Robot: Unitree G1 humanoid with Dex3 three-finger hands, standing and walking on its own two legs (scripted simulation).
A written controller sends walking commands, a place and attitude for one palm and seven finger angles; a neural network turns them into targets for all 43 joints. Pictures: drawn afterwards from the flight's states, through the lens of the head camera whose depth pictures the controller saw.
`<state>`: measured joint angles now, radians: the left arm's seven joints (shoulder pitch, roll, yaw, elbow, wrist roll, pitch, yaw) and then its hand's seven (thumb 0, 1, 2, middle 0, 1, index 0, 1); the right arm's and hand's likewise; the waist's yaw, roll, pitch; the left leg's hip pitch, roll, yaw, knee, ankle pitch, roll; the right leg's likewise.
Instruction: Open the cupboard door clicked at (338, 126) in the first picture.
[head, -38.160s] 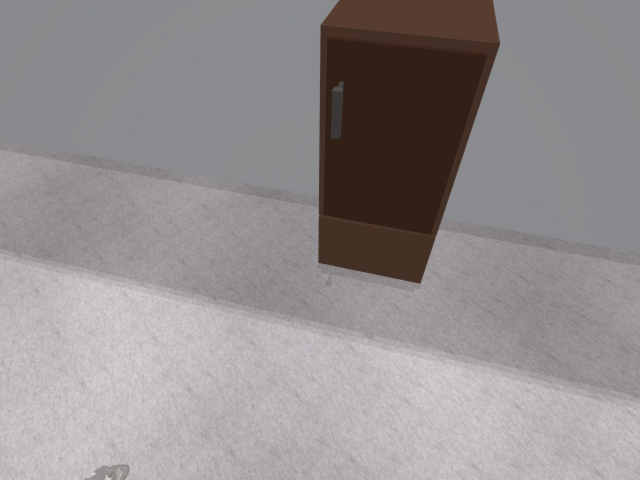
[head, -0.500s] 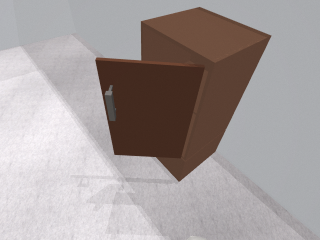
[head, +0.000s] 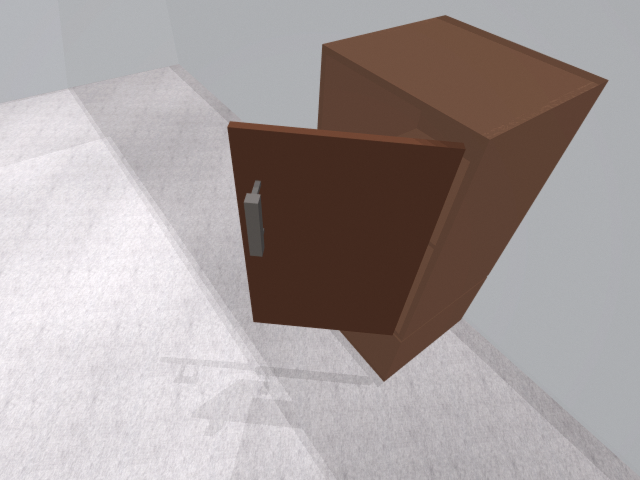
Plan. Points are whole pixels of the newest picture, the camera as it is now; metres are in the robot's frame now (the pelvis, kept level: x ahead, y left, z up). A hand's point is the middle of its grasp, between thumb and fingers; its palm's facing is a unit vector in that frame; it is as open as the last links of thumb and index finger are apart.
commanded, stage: come to a stop and stand still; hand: left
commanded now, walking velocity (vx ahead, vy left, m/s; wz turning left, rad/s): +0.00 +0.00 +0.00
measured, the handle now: (257, 218) +0.55 +0.14 -0.03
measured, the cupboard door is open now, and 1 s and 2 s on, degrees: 48 48 48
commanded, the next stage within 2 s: look again from close up in 1.16 s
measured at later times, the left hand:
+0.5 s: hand out of the picture +0.00 +0.18 -0.16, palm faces +0.03 -0.99 -0.16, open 7.3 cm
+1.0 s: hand out of the picture +0.00 +0.14 -0.16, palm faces +0.04 -0.99 -0.15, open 7.3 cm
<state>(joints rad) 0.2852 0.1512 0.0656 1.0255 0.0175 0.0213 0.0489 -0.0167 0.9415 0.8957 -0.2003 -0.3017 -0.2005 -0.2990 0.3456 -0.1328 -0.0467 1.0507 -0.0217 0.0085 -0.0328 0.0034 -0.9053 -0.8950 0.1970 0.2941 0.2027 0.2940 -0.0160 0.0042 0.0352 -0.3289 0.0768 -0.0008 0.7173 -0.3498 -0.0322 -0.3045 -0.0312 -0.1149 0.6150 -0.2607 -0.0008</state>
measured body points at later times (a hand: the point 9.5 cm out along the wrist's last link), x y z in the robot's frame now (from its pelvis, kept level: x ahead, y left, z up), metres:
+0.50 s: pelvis +0.02 +0.03 +0.02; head +0.02 +0.03 +0.47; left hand +0.00 +0.24 -0.14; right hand +0.02 -0.20 -0.14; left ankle +0.03 +0.13 -0.72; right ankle +0.04 -0.13 -0.72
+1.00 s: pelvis +0.02 +0.00 +0.02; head +0.01 -0.01 +0.47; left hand +0.00 +0.20 -0.14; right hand -0.02 -0.20 -0.15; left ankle +0.03 +0.13 -0.72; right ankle +0.04 -0.13 -0.72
